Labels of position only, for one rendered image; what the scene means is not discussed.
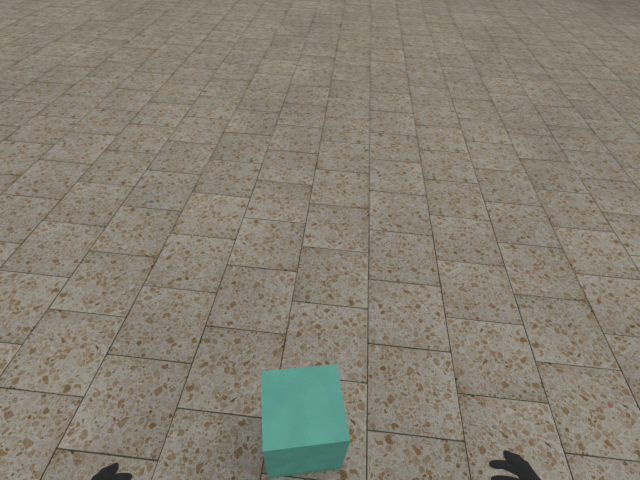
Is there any carton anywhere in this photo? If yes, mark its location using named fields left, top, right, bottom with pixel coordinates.
left=261, top=364, right=350, bottom=478

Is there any right robot hand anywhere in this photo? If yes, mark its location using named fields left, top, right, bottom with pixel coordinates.
left=489, top=450, right=541, bottom=480

